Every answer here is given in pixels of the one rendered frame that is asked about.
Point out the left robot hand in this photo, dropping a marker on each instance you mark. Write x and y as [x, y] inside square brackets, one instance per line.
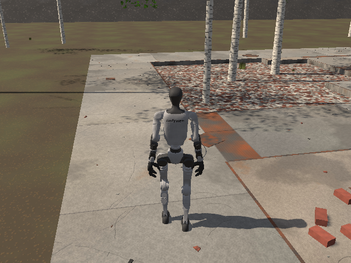
[150, 168]

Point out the right robot hand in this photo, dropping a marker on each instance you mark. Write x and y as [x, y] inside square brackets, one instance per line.
[200, 169]

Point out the robot left forearm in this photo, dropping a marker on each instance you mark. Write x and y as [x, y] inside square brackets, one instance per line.
[153, 150]

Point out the robot left upper arm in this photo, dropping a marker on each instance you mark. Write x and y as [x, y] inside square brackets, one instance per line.
[156, 125]

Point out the right robot thigh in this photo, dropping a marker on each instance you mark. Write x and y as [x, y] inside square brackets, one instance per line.
[188, 162]

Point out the left robot thigh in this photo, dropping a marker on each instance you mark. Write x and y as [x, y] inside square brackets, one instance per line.
[162, 160]

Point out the robot right upper arm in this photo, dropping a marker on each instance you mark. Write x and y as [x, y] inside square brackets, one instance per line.
[194, 125]

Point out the robot thigh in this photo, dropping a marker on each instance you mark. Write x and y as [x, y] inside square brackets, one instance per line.
[162, 160]
[188, 162]

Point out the robot right forearm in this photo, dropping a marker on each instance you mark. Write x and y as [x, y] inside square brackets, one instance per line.
[198, 150]

